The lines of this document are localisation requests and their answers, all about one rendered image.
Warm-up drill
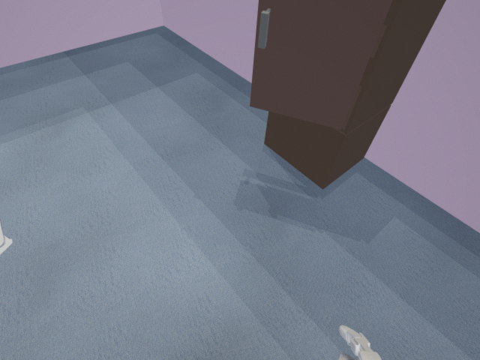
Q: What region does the right robot hand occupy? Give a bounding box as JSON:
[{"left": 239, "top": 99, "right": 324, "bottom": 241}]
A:
[{"left": 338, "top": 325, "right": 382, "bottom": 360}]

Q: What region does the cupboard door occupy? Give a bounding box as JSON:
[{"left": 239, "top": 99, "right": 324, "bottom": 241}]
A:
[{"left": 250, "top": 0, "right": 393, "bottom": 130}]

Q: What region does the handle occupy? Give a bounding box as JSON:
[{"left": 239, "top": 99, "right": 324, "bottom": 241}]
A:
[{"left": 258, "top": 8, "right": 271, "bottom": 49}]

